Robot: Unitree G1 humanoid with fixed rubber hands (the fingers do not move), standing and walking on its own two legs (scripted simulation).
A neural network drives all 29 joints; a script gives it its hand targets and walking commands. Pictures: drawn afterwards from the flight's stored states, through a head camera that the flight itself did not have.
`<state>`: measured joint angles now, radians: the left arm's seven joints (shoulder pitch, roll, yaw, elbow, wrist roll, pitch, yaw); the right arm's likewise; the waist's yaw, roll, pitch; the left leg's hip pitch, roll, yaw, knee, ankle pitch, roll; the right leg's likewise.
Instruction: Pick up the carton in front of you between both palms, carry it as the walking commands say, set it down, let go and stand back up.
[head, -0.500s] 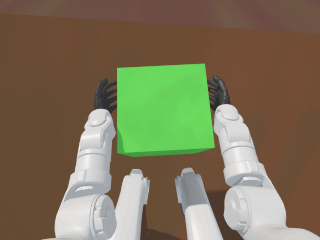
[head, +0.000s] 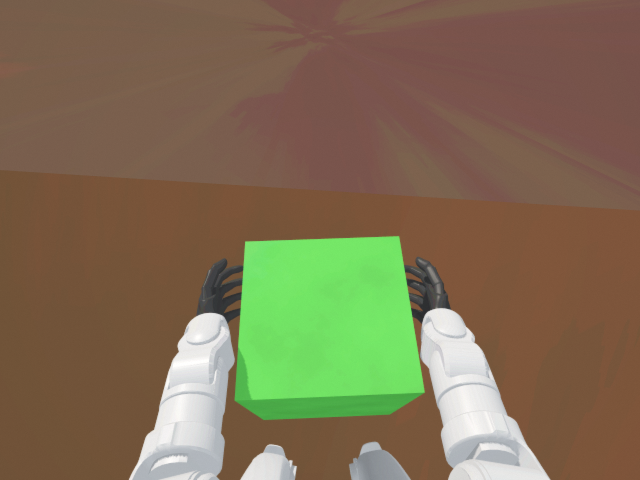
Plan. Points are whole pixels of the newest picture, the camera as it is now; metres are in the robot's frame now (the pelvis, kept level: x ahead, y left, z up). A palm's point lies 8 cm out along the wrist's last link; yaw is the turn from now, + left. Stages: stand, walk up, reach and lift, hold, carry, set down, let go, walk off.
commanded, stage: reach and lift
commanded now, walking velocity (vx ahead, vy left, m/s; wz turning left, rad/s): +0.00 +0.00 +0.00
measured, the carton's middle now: (324, 336) +0.34 +0.00 -0.11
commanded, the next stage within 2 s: hold in 1.42 s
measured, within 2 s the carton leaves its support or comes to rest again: neither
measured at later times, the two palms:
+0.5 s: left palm (175, 293) +0.31 +0.15 +0.10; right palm (469, 294) +0.31 -0.15 +0.10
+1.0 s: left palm (175, 289) +0.31 +0.15 +0.11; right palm (474, 288) +0.31 -0.15 +0.11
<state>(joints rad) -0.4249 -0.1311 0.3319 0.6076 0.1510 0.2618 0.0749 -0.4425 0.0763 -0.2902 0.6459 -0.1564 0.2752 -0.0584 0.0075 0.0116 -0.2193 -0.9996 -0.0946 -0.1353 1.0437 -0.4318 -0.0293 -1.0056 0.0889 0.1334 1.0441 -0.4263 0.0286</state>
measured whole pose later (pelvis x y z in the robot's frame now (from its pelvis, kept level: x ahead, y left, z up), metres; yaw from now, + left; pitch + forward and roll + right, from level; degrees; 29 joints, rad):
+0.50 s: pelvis +0.03 +0.00 +0.08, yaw +0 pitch -1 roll +0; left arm -0.24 -0.15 0.25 0.39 0.24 0.57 0.02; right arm -0.23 0.14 -0.24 0.39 -0.24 0.58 -0.04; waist 0.00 0.00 -0.09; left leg -0.21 -0.05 -0.16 0.47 -0.25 -0.01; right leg -0.21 0.05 0.15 0.47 -0.24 0.01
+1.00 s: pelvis +0.01 +0.00 +0.08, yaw +0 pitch -4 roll +0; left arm -0.32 -0.17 0.30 0.38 0.29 0.62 -0.01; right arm -0.31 0.16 -0.28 0.38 -0.29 0.64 -0.01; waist 0.00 0.00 -0.01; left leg -0.16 -0.05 -0.15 0.44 -0.22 -0.02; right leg -0.16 0.05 0.14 0.44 -0.22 0.01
